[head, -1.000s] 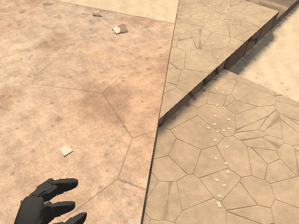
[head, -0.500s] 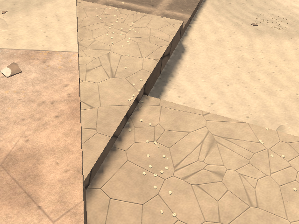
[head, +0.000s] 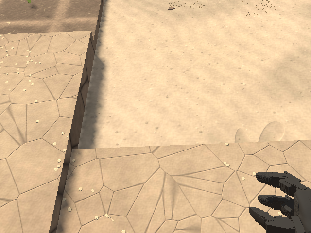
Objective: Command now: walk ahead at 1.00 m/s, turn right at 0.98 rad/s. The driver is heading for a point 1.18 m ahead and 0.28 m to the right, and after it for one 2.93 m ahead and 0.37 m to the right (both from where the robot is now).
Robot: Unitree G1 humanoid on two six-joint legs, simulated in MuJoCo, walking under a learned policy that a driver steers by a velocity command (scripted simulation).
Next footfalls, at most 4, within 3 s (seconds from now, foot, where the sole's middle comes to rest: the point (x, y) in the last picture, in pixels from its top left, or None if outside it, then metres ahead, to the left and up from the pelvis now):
0.12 left None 0.34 0.18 -0.77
0.62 right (229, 212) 0.60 -0.21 -0.77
1.12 left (241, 137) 1.07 -0.32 -0.85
1.46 right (280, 103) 1.35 -0.59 -0.85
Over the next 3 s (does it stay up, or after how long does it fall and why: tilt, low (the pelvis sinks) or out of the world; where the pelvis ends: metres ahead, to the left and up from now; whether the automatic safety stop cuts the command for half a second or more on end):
stays up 1.33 -0.44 -0.08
